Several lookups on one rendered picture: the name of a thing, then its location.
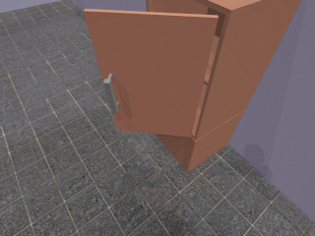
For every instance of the handle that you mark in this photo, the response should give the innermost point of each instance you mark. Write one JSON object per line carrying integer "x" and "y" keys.
{"x": 113, "y": 104}

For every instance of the cupboard door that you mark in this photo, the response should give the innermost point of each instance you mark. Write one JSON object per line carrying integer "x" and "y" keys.
{"x": 158, "y": 63}

